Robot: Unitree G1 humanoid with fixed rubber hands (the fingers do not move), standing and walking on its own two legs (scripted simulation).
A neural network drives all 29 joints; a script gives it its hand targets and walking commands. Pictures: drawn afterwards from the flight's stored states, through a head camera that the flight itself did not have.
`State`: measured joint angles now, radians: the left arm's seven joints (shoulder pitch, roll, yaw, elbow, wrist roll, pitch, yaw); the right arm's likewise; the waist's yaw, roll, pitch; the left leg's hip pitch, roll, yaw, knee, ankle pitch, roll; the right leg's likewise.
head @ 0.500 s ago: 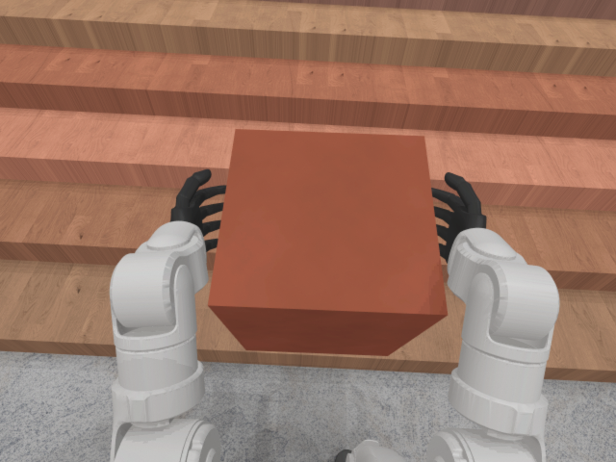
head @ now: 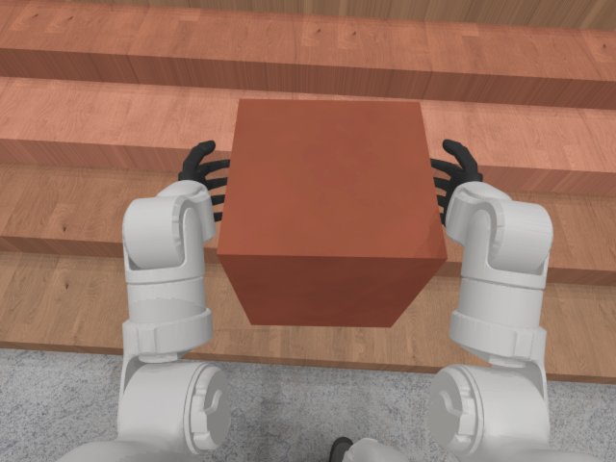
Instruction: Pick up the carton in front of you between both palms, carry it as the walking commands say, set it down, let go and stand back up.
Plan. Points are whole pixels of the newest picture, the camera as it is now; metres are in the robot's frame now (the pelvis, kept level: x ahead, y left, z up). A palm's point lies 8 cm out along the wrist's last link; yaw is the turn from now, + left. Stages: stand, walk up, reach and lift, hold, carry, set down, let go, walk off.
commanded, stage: carry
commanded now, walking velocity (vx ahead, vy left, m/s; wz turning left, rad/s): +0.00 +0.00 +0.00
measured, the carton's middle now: (324, 227) +0.40 -0.01 +0.03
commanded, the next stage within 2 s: none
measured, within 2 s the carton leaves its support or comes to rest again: neither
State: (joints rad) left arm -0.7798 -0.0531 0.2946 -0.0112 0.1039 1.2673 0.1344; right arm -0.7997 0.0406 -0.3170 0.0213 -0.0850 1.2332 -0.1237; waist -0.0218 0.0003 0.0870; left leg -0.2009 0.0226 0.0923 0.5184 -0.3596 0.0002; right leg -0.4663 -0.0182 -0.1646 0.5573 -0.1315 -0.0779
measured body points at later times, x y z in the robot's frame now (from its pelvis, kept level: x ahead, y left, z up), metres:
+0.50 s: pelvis +0.05 +0.03 -0.01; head +0.07 +0.03 +0.44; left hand +0.41 +0.20 +0.10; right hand +0.42 -0.11 +0.10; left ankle -0.03 +0.11 -0.74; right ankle +0.04 -0.08 -0.74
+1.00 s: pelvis +0.02 +0.02 -0.01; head +0.01 +0.02 +0.44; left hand +0.37 +0.18 +0.11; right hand +0.38 -0.12 +0.11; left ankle -0.03 +0.11 -0.74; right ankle +0.04 -0.08 -0.74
